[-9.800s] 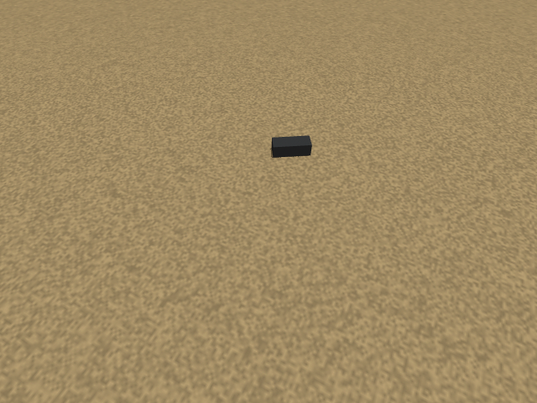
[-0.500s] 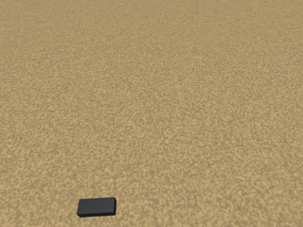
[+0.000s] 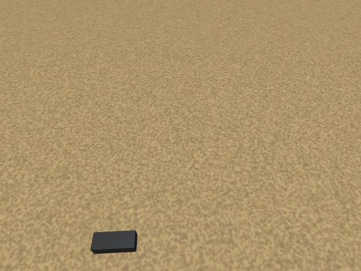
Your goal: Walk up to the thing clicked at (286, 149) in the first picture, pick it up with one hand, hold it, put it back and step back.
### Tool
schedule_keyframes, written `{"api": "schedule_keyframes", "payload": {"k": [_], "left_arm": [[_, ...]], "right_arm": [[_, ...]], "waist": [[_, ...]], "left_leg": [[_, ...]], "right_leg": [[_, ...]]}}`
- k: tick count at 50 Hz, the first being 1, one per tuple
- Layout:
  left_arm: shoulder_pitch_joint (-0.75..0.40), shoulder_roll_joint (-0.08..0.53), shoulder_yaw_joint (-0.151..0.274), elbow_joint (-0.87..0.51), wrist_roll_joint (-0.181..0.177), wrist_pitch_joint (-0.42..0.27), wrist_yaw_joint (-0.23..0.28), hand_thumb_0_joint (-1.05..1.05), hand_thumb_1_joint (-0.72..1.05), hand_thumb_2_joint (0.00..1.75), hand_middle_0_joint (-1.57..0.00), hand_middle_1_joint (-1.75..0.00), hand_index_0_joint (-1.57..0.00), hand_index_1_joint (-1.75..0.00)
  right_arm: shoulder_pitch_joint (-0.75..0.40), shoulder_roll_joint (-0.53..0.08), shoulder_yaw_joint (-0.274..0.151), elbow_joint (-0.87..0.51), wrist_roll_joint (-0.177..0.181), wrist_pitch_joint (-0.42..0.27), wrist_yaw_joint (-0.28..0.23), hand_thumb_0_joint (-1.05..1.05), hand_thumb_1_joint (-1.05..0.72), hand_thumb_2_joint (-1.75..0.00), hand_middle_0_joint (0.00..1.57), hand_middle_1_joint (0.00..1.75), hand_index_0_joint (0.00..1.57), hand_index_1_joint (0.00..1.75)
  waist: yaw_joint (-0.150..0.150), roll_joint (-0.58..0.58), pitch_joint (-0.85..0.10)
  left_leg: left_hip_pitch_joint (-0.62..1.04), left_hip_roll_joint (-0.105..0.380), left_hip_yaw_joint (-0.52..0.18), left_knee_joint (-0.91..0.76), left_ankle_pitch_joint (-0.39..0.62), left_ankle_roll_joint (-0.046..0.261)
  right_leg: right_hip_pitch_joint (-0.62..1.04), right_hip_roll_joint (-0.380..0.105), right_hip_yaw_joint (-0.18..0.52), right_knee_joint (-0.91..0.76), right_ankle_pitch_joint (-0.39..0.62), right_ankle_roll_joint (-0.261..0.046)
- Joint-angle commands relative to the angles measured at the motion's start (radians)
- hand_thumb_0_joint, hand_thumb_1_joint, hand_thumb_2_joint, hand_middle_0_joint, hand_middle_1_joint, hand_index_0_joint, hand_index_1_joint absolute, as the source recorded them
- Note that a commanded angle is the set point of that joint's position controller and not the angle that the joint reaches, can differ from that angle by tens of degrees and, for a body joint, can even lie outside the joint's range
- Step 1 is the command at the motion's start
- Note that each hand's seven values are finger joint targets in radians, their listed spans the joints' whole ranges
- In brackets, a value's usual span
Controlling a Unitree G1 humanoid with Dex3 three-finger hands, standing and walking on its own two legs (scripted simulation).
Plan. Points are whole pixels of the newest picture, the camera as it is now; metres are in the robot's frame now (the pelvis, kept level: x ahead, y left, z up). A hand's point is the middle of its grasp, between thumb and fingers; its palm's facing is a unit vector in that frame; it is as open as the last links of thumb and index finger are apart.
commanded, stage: stand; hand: left
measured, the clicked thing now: (115, 241) +0.39 +0.33 -0.75
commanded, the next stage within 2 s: rise first in 1.90 s
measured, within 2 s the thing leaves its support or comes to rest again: neither
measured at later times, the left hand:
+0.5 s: hand out of the picture +0.05 +0.25 -0.16, palm faces -0.05 -0.93 -0.35, open 7.4 cm
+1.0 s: hand out of the picture +0.06 +0.25 -0.16, palm faces -0.04 -0.94 -0.35, open 7.4 cm
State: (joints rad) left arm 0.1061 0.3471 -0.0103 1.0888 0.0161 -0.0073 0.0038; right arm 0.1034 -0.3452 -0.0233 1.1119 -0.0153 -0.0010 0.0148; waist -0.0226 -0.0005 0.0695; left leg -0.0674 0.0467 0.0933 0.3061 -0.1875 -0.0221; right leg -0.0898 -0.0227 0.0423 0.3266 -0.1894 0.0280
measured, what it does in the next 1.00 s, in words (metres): stands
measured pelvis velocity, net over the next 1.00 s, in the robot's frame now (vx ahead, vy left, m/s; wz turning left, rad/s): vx -0.01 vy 0.00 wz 0.02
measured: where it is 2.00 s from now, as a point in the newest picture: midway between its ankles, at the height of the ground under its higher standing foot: outside the picture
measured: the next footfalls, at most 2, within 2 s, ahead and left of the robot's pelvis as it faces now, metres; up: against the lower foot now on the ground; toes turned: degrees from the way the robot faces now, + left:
none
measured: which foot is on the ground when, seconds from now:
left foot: down 0.00-1.00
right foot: down 0.00-1.00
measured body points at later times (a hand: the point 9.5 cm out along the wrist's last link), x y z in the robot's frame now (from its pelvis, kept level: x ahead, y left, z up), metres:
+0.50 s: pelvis -0.01 +0.00 +0.00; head +0.00 +0.00 +0.45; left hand +0.05 +0.30 -0.13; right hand +0.05 -0.30 -0.14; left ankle -0.01 +0.13 -0.75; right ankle +0.00 -0.14 -0.75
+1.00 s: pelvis -0.01 +0.00 +0.00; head +0.00 +0.00 +0.45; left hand +0.06 +0.30 -0.13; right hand +0.06 -0.30 -0.13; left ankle -0.01 +0.13 -0.75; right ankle +0.00 -0.14 -0.75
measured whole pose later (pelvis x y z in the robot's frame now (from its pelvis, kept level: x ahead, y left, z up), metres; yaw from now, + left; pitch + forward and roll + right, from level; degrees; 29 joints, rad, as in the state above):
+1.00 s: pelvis -0.01 +0.00 +0.00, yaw +1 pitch -3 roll +0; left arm 0.13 0.35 -0.02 1.10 0.02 -0.01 0.00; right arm 0.12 -0.35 -0.02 1.13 -0.02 -0.01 0.02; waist -0.01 0.00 0.06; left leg -0.10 0.04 0.07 0.32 -0.17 -0.02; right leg -0.11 -0.03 0.02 0.33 -0.18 0.03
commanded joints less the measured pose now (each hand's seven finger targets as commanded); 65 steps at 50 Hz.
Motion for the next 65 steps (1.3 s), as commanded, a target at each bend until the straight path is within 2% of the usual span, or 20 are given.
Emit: {"api": "schedule_keyframes", "payload": {"k": [1,7,9,12,16,19,20,26,30,34,35,38,43,47,52,53,56,61,63,65], "left_arm": [[-0.035,0.223,0.046,-0.052,-0.006,-0.023,0.011,0.0,0.9,0.9,-0.2,-0.3,-0.2,-0.3],[-0.029,0.226,0.048,-0.049,-0.003,-0.021,0.009,0.0,0.9,0.9,-0.2,-0.3,-0.2,-0.3],[-0.017,0.214,0.043,-0.043,-0.003,-0.022,0.007,0.0,0.9,0.9,-0.2,-0.3,-0.2,-0.3],[-0.024,0.224,0.046,-0.042,-0.004,-0.022,0.008,0.0,0.9,0.9,-0.2,-0.3,-0.2,-0.3],[-0.011,0.218,0.043,-0.045,-0.003,-0.024,0.006,0.0,0.9,0.9,-0.2,-0.3,-0.2,-0.3],[-0.015,0.219,0.041,-0.042,-0.004,-0.022,0.007,0.0,0.9,0.9,-0.2,-0.3,-0.2,-0.3],[-0.011,0.219,0.041,-0.044,-0.003,-0.023,0.006,0.0,0.9,0.9,-0.2,-0.3,-0.2,-0.3],[-0.01,0.223,0.042,-0.042,-0.003,-0.022,0.006,0.0,0.9,0.9,-0.2,-0.3,-0.2,-0.3],[-0.003,0.217,0.038,-0.036,-0.005,-0.021,0.006,0.0,0.9,0.9,-0.2,-0.3,-0.2,-0.3],[-0.009,0.227,0.04,-0.04,-0.005,-0.022,0.007,0.0,0.9,0.9,-0.2,-0.3,-0.2,-0.3],[-0.005,0.224,0.038,-0.043,-0.002,-0.024,0.006,0.0,0.9,0.9,-0.2,-0.3,-0.2,-0.3],[-0.008,0.221,0.037,-0.043,-0.004,-0.024,0.006,0.0,0.9,0.9,-0.2,-0.3,-0.2,-0.3],[-0.008,0.22,0.037,-0.037,-0.006,-0.021,0.006,0.0,0.9,0.9,-0.2,-0.3,-0.2,-0.3],[-0.016,0.223,0.039,-0.041,-0.004,-0.023,0.006,0.0,0.9,0.9,-0.2,-0.3,-0.2,-0.3],[-0.01,0.22,0.036,-0.039,-0.004,-0.024,0.007,0.0,0.9,0.9,-0.2,-0.3,-0.2,-0.3],[-0.008,0.222,0.038,-0.042,-0.002,-0.025,0.008,0.0,0.9,0.9,-0.2,-0.3,-0.2,-0.3],[-0.007,0.216,0.037,-0.043,-0.005,-0.023,0.006,0.0,0.9,0.9,-0.2,-0.3,-0.2,-0.3],[-0.01,0.222,0.04,-0.038,-0.004,-0.02,0.006,0.0,0.9,0.9,-0.2,-0.3,-0.2,-0.3],[-0.003,0.221,0.04,-0.037,-0.002,-0.02,0.005,0.0,0.9,0.9,-0.2,-0.3,-0.2,-0.3],[-0.009,0.216,0.039,-0.035,-0.005,-0.02,0.004,0.0,0.9,0.9,-0.2,-0.3,-0.2,-0.3]], "right_arm": [[-0.024,-0.208,-0.037,-0.051,0.001,-0.021,-0.016,0.0,-0.9,-0.9,0.2,0.3,0.2,0.3],[-0.021,-0.208,-0.039,-0.046,0.0,-0.024,-0.017,0.0,-0.9,-0.9,0.2,0.3,0.2,0.3],[-0.029,-0.217,-0.041,-0.043,0.003,-0.023,-0.016,0.0,-0.9,-0.9,0.2,0.3,0.2,0.3],[-0.018,-0.21,-0.039,-0.04,0.0,-0.022,-0.015,0.0,-0.9,-0.9,0.2,0.3,0.2,0.3],[-0.022,-0.219,-0.04,-0.039,0.0,-0.024,-0.014,0.0,-0.9,-0.9,0.2,0.3,0.2,0.3],[-0.018,-0.209,-0.038,-0.036,0.001,-0.022,-0.014,0.0,-0.9,-0.9,0.2,0.3,0.2,0.3],[-0.017,-0.216,-0.04,-0.037,0.002,-0.021,-0.014,0.0,-0.9,-0.9,0.2,0.3,0.2,0.3],[-0.016,-0.217,-0.039,-0.037,0.002,-0.024,-0.015,0.0,-0.9,-0.9,0.2,0.3,0.2,0.3],[-0.009,-0.214,-0.034,-0.033,0.002,-0.023,-0.014,0.0,-0.9,-0.9,0.2,0.3,0.2,0.3],[-0.003,-0.21,-0.034,-0.034,0.003,-0.023,-0.013,0.0,-0.9,-0.9,0.2,0.3,0.2,0.3],[-0.011,-0.22,-0.036,-0.036,0.002,-0.023,-0.013,0.0,-0.9,-0.9,0.2,0.3,0.2,0.3],[-0.009,-0.219,-0.034,-0.036,0.002,-0.025,-0.014,0.0,-0.9,-0.9,0.2,0.3,0.2,0.3],[-0.01,-0.216,-0.032,-0.034,0.004,-0.025,-0.013,0.0,-0.9,-0.9,0.2,0.3,0.2,0.3],[-0.014,-0.216,-0.033,-0.04,0.003,-0.026,-0.015,0.0,-0.9,-0.9,0.2,0.3,0.2,0.3],[-0.018,-0.215,-0.032,-0.036,0.004,-0.023,-0.013,0.0,-0.9,-0.9,0.2,0.3,0.2,0.3],[-0.017,-0.22,-0.034,-0.039,0.004,-0.023,-0.014,0.0,-0.9,-0.9,0.2,0.3,0.2,0.3],[-0.015,-0.22,-0.032,-0.039,0.004,-0.025,-0.015,0.0,-0.9,-0.9,0.2,0.3,0.2,0.3],[-0.015,-0.214,-0.03,-0.037,0.005,-0.024,-0.016,0.0,-0.9,-0.9,0.2,0.3,0.2,0.3],[-0.028,-0.224,-0.033,-0.04,0.005,-0.025,-0.015,0.0,-0.9,-0.9,0.2,0.3,0.2,0.3],[-0.011,-0.214,-0.029,-0.036,0.005,-0.027,-0.015,0.0,-0.9,-0.9,0.2,0.3,0.2,0.3]], "waist": [[0.006,0.007,-0.088],[0.01,-0.01,-0.086],[0.015,-0.004,-0.083],[0.008,-0.014,-0.057],[0.014,0.01,-0.084],[0.012,-0.014,-0.06],[0.011,0.005,-0.083],[0.014,-0.001,-0.082],[0.016,-0.003,-0.055],[0.011,-0.017,-0.062],[0.014,0.004,-0.09],[0.014,0.003,-0.09],[0.015,0.0,-0.07],[0.014,-0.001,-0.091],[0.015,-0.019,-0.068],[0.013,-0.01,-0.094],[0.016,0.013,-0.096],[0.016,0.001,-0.067],[0.02,0.008,-0.088],[0.014,-0.002,-0.068]], "left_leg": [[0.038,0.106,-0.094,-0.047,0.119,0.033],[0.032,0.107,-0.101,-0.051,0.113,0.031],[0.035,0.107,-0.101,-0.045,0.096,0.037],[0.012,0.1,-0.105,-0.058,0.043,0.032],[0.031,0.105,-0.106,-0.046,0.07,0.036],[0.014,0.103,-0.111,-0.05,0.053,0.031],[0.029,0.105,-0.107,-0.043,0.065,0.035],[0.017,0.105,-0.112,-0.047,0.073,0.035],[-0.007,0.103,-0.117,-0.055,0.049,0.034],[-0.011,0.098,-0.118,-0.051,0.046,0.032],[0.016,0.103,-0.112,-0.036,0.069,0.037],[0.005,0.103,-0.117,-0.041,0.092,0.036],[-0.006,0.102,-0.122,-0.049,0.076,0.035],[0.005,0.103,-0.117,-0.039,0.107,0.036],[-0.01,0.101,-0.122,-0.038,0.088,0.035],[0.016,0.104,-0.119,-0.032,0.11,0.036],[0.007,0.101,-0.113,-0.029,0.126,0.037],[-0.016,0.1,-0.121,-0.047,0.076,0.034],[0.007,0.107,-0.125,-0.041,0.092,0.039],[-0.015,0.098,-0.121,-0.048,0.087,0.034]], "right_leg": [[-0.034,-0.103,0.064,-0.053,0.196,-0.042],[-0.044,-0.1,0.059,-0.052,0.17,-0.045],[-0.044,-0.101,0.061,-0.06,0.164,-0.043],[-0.064,-0.098,0.064,-0.072,0.111,-0.041],[-0.061,-0.101,0.064,-0.07,0.133,-0.044],[-0.081,-0.096,0.064,-0.073,0.099,-0.044],[-0.07,-0.101,0.065,-0.069,0.123,-0.045],[-0.062,-0.101,0.064,-0.056,0.125,-0.046],[-0.072,-0.098,0.059,-0.062,0.085,-0.044],[-0.07,-0.1,0.064,-0.067,0.08,-0.045],[-0.058,-0.105,0.064,-0.059,0.12,-0.047],[-0.049,-0.106,0.061,-0.054,0.144,-0.045],[-0.056,-0.101,0.055,-0.056,0.111,-0.045],[-0.041,-0.107,0.058,-0.049,0.146,-0.047],[-0.05,-0.107,0.053,-0.064,0.127,-0.044],[-0.05,-0.108,0.053,-0.057,0.149,-0.044],[-0.037,-0.11,0.052,-0.054,0.176,-0.044],[-0.05,-0.105,0.053,-0.059,0.111,-0.044],[-0.046,-0.105,0.049,-0.053,0.121,-0.045],[-0.046,-0.105,0.052,-0.057,0.119,-0.045]]}}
